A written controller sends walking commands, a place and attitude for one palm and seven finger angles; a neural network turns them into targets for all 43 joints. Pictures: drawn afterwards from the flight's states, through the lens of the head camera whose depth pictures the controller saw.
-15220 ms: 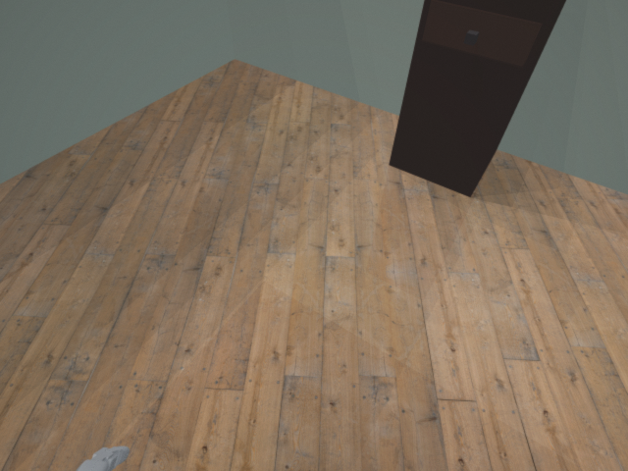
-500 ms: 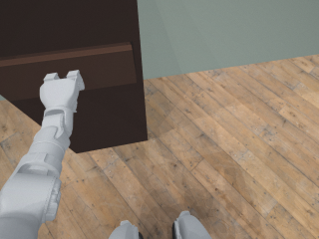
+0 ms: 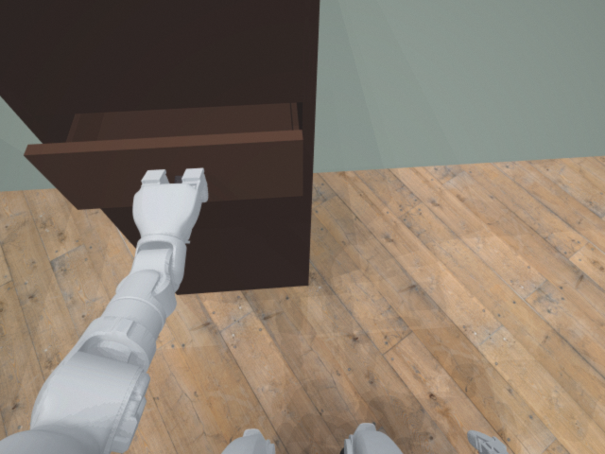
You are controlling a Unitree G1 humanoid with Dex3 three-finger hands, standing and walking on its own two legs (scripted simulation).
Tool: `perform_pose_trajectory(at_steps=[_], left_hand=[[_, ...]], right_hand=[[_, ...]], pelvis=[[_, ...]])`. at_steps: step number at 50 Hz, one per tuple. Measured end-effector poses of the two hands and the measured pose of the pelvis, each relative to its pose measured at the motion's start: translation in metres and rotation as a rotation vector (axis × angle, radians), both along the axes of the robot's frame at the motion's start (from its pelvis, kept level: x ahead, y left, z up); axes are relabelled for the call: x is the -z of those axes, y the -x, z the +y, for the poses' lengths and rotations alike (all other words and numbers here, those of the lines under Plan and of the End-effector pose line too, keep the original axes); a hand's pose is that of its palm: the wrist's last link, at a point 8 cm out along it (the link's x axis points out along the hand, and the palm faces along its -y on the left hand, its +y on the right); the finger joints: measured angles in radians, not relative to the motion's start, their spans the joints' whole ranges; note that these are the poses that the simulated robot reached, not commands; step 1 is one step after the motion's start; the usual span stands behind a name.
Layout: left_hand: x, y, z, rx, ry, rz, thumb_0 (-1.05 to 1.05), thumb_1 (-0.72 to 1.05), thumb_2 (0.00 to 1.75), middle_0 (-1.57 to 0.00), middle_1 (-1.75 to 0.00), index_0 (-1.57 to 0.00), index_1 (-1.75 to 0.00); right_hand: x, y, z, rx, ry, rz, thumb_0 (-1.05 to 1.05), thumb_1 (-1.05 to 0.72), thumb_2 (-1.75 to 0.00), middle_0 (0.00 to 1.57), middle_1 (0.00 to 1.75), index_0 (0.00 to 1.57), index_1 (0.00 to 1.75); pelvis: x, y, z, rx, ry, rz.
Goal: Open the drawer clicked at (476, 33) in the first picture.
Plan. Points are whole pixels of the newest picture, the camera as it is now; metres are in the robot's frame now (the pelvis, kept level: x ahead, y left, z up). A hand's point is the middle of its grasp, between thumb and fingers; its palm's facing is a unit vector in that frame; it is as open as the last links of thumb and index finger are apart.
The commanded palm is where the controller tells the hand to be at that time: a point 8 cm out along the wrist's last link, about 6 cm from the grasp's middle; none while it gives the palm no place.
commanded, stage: pull the drawer open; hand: left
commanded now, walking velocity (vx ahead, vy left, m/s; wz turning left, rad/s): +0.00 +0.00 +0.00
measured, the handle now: (177, 197) +0.48 +0.19 -0.01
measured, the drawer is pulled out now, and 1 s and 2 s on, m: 0.07 0.13 0.28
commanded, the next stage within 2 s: none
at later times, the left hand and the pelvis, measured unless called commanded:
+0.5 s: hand (179, 229) +0.43 +0.19 -0.03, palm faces -0.05 -0.01 -1.00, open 6.6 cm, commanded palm +0.39 +0.18 +0.02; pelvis -0.02 -0.01 +0.00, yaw -1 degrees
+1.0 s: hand (176, 260) +0.38 +0.19 -0.03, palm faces +0.00 -0.02 -1.00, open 6.5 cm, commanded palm +0.36 +0.19 +0.02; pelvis +0.00 +0.00 +0.01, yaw +0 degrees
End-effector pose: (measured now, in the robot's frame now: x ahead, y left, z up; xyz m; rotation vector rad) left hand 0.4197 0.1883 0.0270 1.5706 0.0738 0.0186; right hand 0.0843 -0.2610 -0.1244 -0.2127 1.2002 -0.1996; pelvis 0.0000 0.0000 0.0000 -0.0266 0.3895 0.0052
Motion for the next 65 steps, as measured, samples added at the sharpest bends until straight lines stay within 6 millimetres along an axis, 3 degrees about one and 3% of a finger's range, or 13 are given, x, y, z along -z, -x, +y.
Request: perform_pose_trajectory(at_steps=[5,17,23,30,41,45,49,55,65], left_hand=[[0.0,0.0,0.0,-0.009,-0.006,0.019,-0.04,0.52,0.73,-0.39,-1.35,-0.42,-1.35],[0.0,0.0,0.0,-0.013,-0.006,0.013,-0.04,0.51,0.74,-0.39,-1.35,-0.42,-1.35],[0.0,0.001,-0.001,-0.017,-0.003,0.016,-0.04,0.51,0.73,-0.39,-1.35,-0.42,-1.35],[-0.001,0.017,0.0,-0.013,0.037,0.019,-0.01,0.53,0.7,-0.37,-1.35,-0.42,-1.35],[0.001,0.058,-0.003,-0.005,0.053,-0.03,-0.01,0.51,0.73,-0.38,-1.35,-0.42,-1.35],[0.001,0.059,-0.003,-0.004,0.037,-0.046,-0.02,0.5,0.77,-0.39,-1.35,-0.42,-1.35],[0.001,0.059,-0.003,-0.012,0.018,-0.038,-0.03,0.51,0.76,-0.4,-1.35,-0.42,-1.35],[0.0,0.058,-0.004,-0.02,0.007,-0.007,-0.04,0.53,0.72,-0.39,-1.35,-0.42,-1.35],[0.0,0.069,-0.004,-0.029,0.045,0.013,-0.01,0.55,0.68,-0.37,-1.35,-0.42,-1.35]], right_hand=[[0.003,0.02,-0.002,0.019,-0.005,0.017,0.0,-0.91,-0.9,0.2,0.3,0.21,0.3],[0.01,0.107,-0.014,0.092,0.003,0.185,0.01,-0.91,-0.9,0.2,0.3,0.21,0.3],[0.006,0.125,-0.017,0.132,0.005,0.205,0.01,-0.91,-0.9,0.2,0.3,0.21,0.3],[-0.002,0.104,-0.013,0.147,-0.008,0.151,0.01,-0.91,-0.9,0.2,0.3,0.2,0.3],[-0.015,0.0,-0.001,0.05,-0.026,-0.047,0.01,-0.91,-0.9,0.2,0.3,0.2,0.3],[-0.015,-0.033,0.004,-0.025,-0.011,-0.089,0.01,-0.91,-0.9,0.2,0.3,0.21,0.3],[-0.014,-0.051,0.009,-0.054,-0.016,-0.125,0.01,-0.91,-0.9,0.2,0.3,0.21,0.3],[-0.011,-0.044,0.013,-0.048,-0.032,-0.131,0.0,-0.91,-0.9,0.2,0.3,0.21,0.3],[-0.008,0.019,0.0,0.062,-0.041,-0.042,0.01,-0.91,-0.9,0.2,0.3,0.21,0.3]], pelvis=[[0.002,0.008,-0.006,0.001,-0.006,-0.002],[0.008,0.022,-0.013,0.007,-0.01,0.01],[0.006,0.024,-0.013,0.024,-0.013,0.008],[-0.003,0.014,-0.009,0.046,-0.014,-0.012],[-0.013,-0.01,-0.001,0.034,-0.005,-0.053],[-0.011,-0.009,-0.001,0.008,-0.005,-0.06],[-0.009,-0.005,-0.002,-0.003,-0.006,-0.063],[-0.008,0.003,-0.006,-0.003,-0.012,-0.07],[-0.011,0.007,-0.011,0.037,-0.018,-0.077]])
